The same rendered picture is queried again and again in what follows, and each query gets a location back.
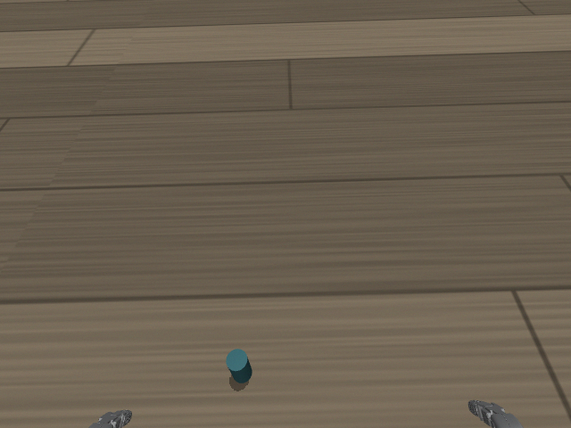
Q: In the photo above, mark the left robot hand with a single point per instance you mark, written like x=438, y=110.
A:
x=117, y=419

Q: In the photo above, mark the right robot hand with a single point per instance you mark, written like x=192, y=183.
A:
x=493, y=415

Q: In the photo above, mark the can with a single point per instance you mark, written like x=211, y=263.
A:
x=239, y=365

